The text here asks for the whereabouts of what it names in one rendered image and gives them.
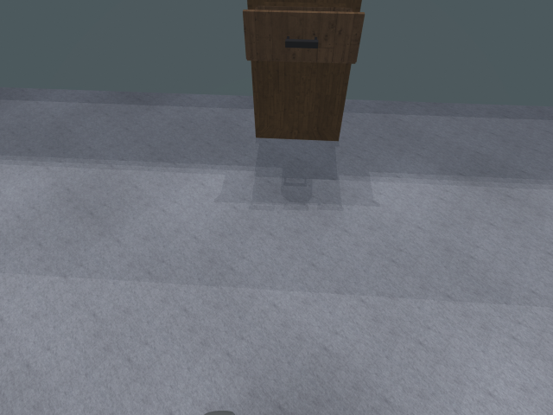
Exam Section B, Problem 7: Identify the handle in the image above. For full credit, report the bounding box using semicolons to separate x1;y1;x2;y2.
285;36;318;48

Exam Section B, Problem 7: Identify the cabinet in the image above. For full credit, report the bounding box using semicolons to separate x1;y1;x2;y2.
247;0;362;141

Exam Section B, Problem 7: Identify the drawer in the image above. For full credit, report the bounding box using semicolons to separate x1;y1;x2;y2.
243;6;365;64

